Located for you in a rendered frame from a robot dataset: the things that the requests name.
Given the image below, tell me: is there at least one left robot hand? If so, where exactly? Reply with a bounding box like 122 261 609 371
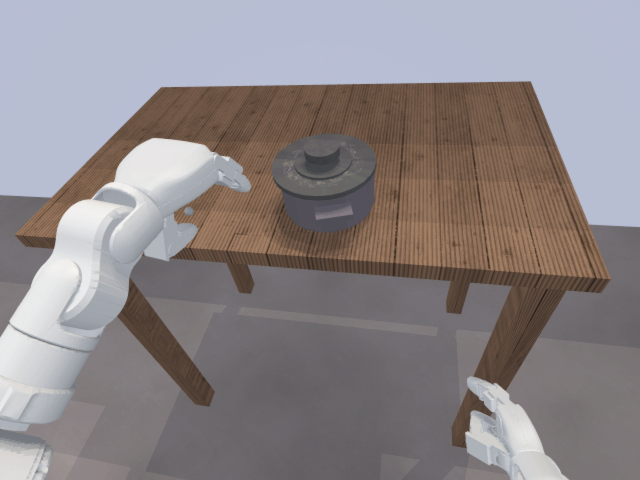
114 138 251 261

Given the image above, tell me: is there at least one robot left upper arm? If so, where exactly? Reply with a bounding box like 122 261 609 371
0 429 53 480

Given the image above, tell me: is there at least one right robot hand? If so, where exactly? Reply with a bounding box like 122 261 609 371
465 376 545 476

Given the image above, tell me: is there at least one knob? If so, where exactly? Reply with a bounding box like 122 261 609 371
304 137 340 165

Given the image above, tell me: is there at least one robot right forearm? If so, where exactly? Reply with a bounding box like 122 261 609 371
510 451 569 480

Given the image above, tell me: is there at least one pot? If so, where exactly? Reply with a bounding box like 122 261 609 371
281 175 374 233

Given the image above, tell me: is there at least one table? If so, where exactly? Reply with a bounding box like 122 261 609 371
15 81 611 448

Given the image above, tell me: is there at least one lid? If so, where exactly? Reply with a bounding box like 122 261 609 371
271 134 376 201

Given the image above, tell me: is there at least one robot left forearm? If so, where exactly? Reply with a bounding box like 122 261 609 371
0 182 164 431

